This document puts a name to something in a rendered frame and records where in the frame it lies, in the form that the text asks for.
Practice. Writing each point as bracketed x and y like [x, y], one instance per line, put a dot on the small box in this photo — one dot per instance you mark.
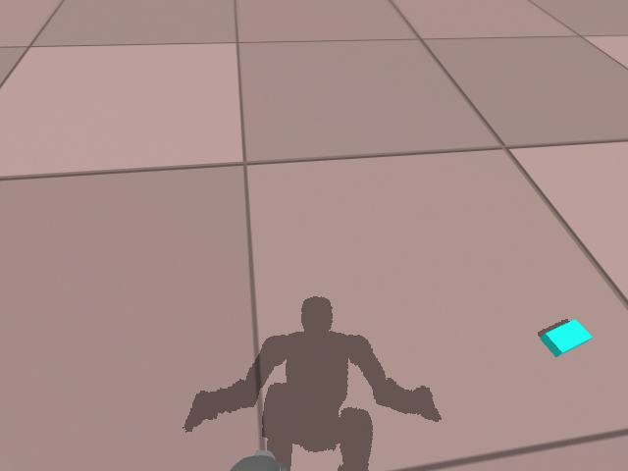
[565, 338]

